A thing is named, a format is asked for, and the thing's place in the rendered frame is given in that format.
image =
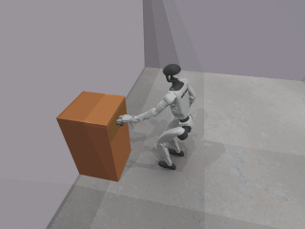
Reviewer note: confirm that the right robot upper arm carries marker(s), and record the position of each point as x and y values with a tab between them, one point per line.
191	93

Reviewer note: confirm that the robot left forearm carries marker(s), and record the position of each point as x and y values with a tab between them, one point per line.
147	115

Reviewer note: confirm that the left robot upper arm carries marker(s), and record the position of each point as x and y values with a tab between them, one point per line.
167	100

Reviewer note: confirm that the robot torso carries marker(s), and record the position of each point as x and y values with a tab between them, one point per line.
181	106

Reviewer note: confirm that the robot right thigh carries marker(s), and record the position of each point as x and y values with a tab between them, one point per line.
174	123

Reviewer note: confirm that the drawer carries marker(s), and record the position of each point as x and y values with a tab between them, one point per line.
113	128

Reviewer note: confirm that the robot left hand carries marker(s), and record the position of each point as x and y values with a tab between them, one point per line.
125	119

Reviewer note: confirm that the cabinet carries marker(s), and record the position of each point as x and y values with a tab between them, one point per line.
85	127

